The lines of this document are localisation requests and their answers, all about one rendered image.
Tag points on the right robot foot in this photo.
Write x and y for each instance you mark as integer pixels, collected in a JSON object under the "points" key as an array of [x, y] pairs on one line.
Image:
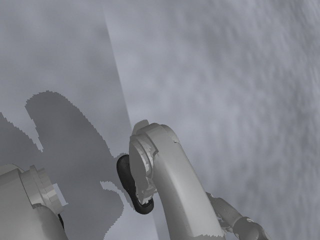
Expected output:
{"points": [[128, 183]]}

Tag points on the right robot arm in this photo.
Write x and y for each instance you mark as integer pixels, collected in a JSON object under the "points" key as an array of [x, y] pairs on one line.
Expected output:
{"points": [[246, 229]]}

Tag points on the right robot hand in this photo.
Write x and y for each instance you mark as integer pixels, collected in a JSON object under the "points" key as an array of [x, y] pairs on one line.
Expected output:
{"points": [[228, 214]]}

